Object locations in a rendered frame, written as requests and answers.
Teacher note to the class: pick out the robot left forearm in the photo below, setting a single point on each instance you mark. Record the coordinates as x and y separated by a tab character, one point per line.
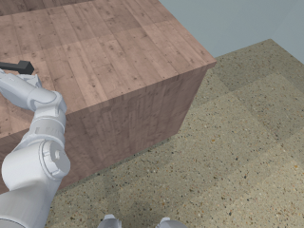
49	120

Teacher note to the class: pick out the left robot upper arm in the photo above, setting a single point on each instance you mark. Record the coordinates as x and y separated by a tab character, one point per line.
33	175

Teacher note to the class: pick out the robot right shin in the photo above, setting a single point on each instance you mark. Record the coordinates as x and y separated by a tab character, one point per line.
164	219

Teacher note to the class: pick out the robot left shin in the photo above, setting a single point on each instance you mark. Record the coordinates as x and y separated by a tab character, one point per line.
109	216

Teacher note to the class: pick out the robot left hand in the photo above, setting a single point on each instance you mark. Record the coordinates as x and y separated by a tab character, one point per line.
16	88

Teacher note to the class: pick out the tap lever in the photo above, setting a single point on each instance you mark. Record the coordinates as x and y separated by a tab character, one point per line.
23	67

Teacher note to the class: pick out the robot shin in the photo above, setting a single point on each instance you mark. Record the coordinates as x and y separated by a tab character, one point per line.
109	216
164	219

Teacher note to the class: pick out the counter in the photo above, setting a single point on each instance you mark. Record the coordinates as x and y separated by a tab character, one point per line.
128	72

